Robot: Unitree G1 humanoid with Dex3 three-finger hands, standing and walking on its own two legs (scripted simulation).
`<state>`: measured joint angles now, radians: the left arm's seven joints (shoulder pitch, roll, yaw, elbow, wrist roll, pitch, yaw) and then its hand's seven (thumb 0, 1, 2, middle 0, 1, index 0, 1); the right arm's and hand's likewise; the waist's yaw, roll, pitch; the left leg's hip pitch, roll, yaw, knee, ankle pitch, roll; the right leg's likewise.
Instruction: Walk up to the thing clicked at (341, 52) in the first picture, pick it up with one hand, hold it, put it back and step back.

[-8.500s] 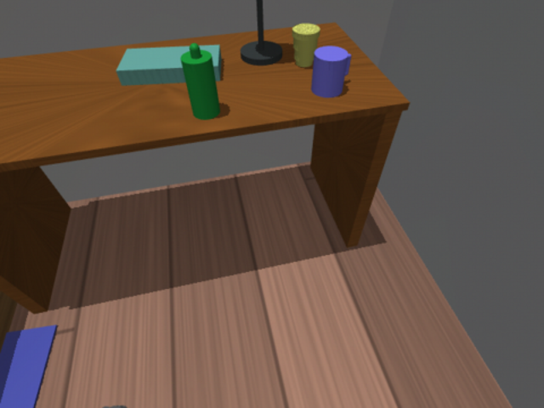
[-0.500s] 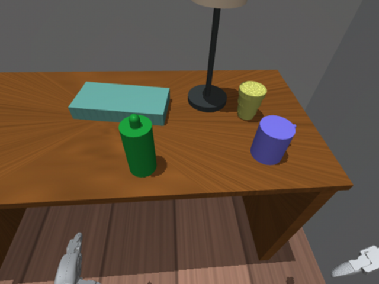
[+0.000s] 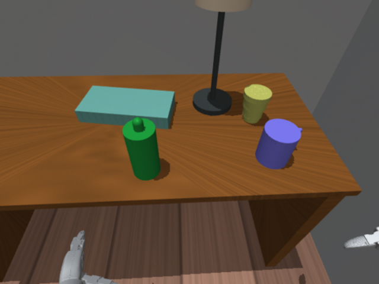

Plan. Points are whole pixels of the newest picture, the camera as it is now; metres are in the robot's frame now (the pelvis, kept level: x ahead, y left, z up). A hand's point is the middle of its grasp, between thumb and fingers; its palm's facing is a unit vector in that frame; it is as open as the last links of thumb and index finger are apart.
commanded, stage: go down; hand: right
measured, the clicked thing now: (281, 142) +0.46 -0.23 +0.03
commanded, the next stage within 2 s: none
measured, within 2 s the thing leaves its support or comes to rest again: neither
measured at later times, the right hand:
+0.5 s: hand out of the picture +0.32 -0.36 +0.15, palm faces +0.16 +0.99 +0.02, open 17.4 cm
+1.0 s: hand out of the picture +0.37 -0.39 +0.15, palm faces +0.20 +0.98 +0.02, open 17.5 cm
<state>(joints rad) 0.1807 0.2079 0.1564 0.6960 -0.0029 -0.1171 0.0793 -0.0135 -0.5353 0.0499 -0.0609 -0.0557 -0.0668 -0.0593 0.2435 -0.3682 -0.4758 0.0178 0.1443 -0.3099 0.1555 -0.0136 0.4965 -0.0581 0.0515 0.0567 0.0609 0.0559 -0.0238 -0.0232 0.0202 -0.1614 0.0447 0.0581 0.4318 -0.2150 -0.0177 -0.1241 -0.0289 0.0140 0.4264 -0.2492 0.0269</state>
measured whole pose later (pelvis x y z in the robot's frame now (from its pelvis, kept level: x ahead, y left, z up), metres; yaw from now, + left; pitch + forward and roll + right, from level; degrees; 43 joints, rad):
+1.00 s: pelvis -0.01 -0.01 -0.01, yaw +1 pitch +7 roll +2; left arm 0.22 0.26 -0.05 0.64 0.00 -0.24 0.19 -0.01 -0.53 0.06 -0.06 -0.05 -0.07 -0.06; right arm -0.62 -0.86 -0.63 1.06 0.22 -0.09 0.57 -0.02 0.56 -0.05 0.05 0.06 0.05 0.06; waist 0.07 0.02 -0.06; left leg -0.42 0.03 0.05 0.51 -0.21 -0.02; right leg -0.42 -0.05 0.01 0.60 -0.30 0.02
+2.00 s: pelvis -0.01 -0.02 -0.02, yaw +1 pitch +12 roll +3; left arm 0.24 0.26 -0.07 0.55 0.01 -0.23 0.17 -0.01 -0.53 0.06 -0.05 -0.05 -0.06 -0.05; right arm -0.81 -1.01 -0.65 1.22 0.15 -0.09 0.60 -0.02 0.61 -0.07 0.03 0.06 0.04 0.06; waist 0.12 0.03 -0.08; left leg -0.56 0.02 0.05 0.62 -0.26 -0.03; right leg -0.57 -0.06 0.02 0.74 -0.36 0.01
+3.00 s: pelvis -0.01 -0.02 -0.04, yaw +1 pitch +15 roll +3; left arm 0.25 0.25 -0.07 0.48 0.03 -0.24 0.13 -0.01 -0.54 0.06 -0.06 -0.05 -0.06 -0.06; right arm -0.79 -0.83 -0.55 1.19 0.18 -0.18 0.55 -0.02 0.58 -0.06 0.05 0.05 0.05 0.05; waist 0.14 0.03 -0.11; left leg -0.70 0.02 0.05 0.76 -0.32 -0.03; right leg -0.71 -0.05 0.03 0.86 -0.42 0.01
